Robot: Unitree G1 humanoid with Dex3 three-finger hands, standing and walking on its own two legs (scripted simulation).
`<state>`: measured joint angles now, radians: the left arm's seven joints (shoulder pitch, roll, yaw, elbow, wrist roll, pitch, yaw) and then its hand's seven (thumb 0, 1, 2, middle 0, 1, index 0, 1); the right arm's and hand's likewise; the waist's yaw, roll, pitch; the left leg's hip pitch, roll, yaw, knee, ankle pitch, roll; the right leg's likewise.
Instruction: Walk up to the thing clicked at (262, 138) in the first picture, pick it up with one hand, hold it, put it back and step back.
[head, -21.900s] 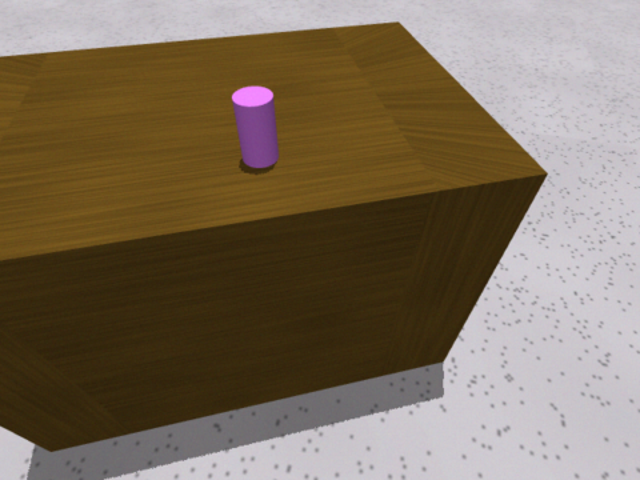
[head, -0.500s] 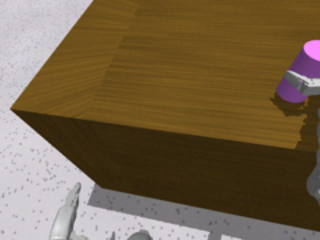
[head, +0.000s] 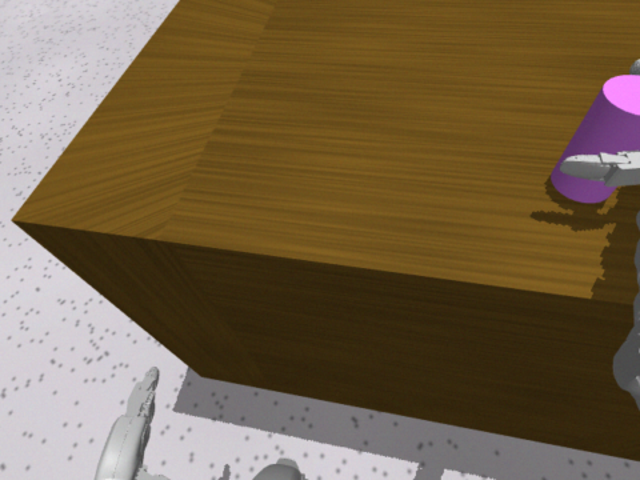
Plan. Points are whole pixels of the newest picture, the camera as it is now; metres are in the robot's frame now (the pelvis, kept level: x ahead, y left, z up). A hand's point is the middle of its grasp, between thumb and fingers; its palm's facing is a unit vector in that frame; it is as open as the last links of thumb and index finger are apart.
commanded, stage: withdraw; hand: right
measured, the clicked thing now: (607, 143) +0.51 -0.25 +0.13
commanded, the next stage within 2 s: rise in 0.34 s
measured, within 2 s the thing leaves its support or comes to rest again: neither
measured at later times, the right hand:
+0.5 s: hand out of the picture +0.49 -0.32 +0.26, palm faces +0.31 +0.95 -0.05, open 17.5 cm
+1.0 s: hand out of the picture +0.37 -0.34 +0.23, palm faces +0.49 +0.79 -0.37, open 17.5 cm
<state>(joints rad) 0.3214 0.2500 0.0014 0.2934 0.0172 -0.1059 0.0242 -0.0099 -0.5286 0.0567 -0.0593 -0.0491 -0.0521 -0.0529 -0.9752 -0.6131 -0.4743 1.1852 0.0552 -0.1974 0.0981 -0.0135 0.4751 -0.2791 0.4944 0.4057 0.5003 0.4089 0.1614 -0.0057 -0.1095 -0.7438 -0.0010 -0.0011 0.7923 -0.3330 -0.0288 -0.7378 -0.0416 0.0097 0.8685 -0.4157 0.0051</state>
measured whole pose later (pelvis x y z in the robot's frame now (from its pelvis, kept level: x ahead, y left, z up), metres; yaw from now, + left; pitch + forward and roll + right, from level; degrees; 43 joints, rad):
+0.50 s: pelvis +0.02 +0.00 +0.02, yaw -1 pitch +12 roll +1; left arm 0.32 0.26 -0.02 0.40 -0.03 -0.10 0.05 -0.01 -0.52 0.04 -0.06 -0.04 -0.05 -0.04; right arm -1.03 -0.78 -0.47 1.14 0.05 0.01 0.24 -0.02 0.57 -0.06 0.08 0.07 0.08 0.08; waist 0.09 -0.04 -0.13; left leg -0.55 0.01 0.00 0.66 -0.32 -0.03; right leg -0.54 -0.03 0.01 0.72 -0.39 0.01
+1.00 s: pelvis +0.03 +0.00 +0.03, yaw -1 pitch +6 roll +1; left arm 0.34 0.27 0.09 0.41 -0.06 -0.05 -0.02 -0.01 -0.50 0.05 -0.06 -0.05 -0.06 -0.04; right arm -0.28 -0.57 -0.45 0.33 0.03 -0.02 0.02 -0.02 0.56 -0.05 0.07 0.05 0.05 0.06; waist -0.02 -0.07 -0.10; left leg -0.35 0.02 -0.01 0.55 -0.29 -0.03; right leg -0.33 -0.03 0.00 0.60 -0.36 0.00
